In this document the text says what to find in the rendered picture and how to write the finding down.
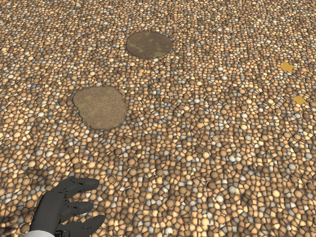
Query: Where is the robot left hand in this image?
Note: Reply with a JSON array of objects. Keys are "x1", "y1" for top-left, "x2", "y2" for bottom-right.
[{"x1": 29, "y1": 176, "x2": 106, "y2": 237}]

